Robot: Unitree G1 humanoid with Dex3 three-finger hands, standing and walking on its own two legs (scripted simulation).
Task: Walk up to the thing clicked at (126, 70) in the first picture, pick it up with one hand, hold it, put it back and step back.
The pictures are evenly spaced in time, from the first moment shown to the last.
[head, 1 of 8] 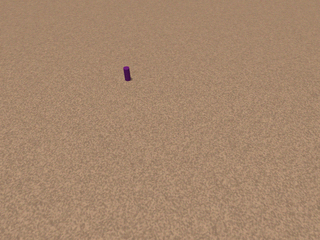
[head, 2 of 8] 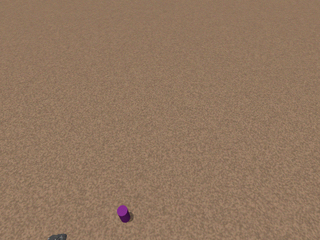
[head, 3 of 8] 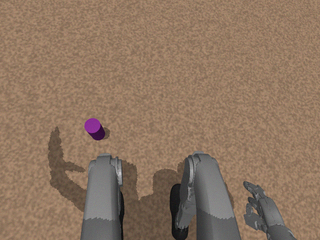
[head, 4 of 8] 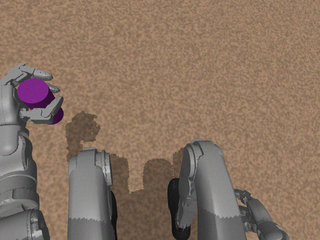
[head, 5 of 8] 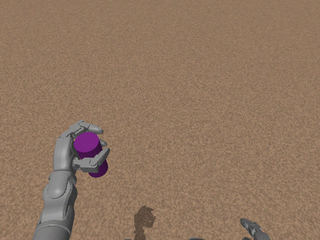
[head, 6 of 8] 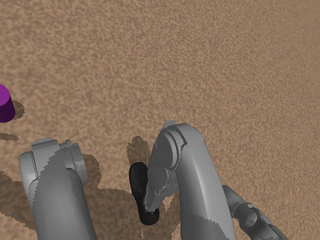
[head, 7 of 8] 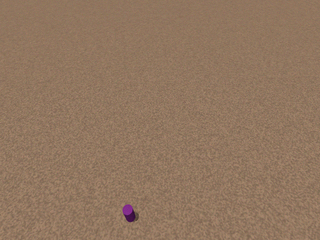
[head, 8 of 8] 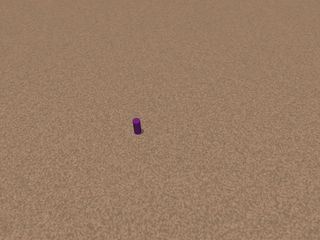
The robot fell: no
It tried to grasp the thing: yes
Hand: left
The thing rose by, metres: 0.68
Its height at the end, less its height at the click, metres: +0.00
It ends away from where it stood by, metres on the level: 0.01
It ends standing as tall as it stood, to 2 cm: yes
